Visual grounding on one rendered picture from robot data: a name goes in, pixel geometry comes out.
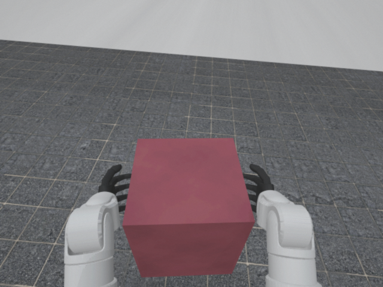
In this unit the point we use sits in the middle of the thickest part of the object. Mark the robot left forearm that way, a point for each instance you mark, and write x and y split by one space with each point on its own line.
89 243

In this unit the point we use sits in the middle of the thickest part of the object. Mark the robot right forearm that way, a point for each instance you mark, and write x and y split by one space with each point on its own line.
290 241

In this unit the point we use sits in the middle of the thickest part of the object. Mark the robot right hand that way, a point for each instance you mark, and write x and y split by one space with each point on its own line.
263 183

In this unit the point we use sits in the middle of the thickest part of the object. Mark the carton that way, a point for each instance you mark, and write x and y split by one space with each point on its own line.
188 211

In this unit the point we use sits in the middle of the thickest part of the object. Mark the robot left hand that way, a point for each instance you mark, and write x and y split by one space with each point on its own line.
109 181

